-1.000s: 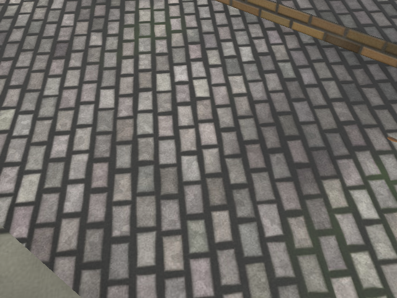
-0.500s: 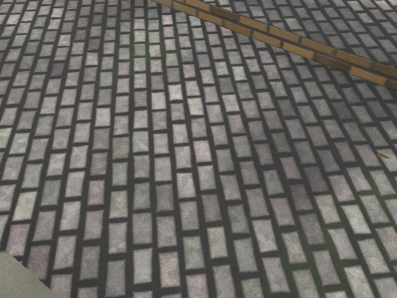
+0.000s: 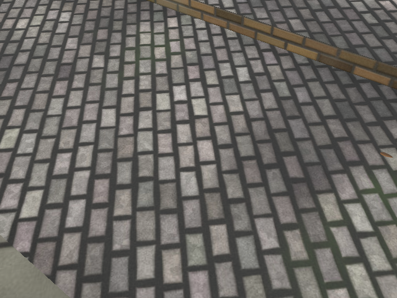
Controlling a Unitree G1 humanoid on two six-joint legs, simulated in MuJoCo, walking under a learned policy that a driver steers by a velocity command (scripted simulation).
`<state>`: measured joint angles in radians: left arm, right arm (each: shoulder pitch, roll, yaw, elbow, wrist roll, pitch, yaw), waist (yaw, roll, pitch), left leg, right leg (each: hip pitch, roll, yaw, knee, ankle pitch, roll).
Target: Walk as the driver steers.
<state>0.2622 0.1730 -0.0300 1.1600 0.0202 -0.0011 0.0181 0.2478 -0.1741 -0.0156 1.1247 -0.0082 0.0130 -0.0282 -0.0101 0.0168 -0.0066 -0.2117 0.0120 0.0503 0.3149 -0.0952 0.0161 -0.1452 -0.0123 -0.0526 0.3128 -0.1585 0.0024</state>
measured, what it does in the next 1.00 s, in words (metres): steps on the spot: left foot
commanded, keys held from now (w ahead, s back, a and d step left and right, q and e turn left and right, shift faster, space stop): no key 0.26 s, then s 0.40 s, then w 0.34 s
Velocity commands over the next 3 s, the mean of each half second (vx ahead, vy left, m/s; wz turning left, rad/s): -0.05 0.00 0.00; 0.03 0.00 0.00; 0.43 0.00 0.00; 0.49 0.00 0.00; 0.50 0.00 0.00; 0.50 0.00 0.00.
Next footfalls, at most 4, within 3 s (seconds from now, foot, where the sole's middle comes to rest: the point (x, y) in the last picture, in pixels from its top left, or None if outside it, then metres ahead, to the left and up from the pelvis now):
0.98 left None -0.11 0.06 -0.79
1.56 right None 0.32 -0.22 -0.93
2.00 left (211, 280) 0.67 -0.02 -0.93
2.54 right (267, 216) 0.95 -0.27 -0.93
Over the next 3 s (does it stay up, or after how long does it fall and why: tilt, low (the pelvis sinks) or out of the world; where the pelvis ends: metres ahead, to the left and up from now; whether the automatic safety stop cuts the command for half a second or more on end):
stays up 1.04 -0.17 -0.15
